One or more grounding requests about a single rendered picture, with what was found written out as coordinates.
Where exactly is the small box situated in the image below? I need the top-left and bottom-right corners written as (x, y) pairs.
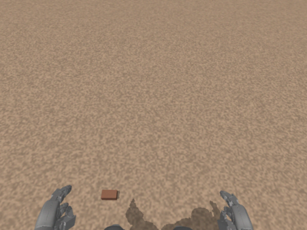
top-left (101, 190), bottom-right (118, 200)

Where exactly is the left robot hand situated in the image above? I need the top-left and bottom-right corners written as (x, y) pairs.
top-left (35, 185), bottom-right (76, 230)

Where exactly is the right robot hand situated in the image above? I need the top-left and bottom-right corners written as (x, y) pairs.
top-left (217, 190), bottom-right (254, 230)

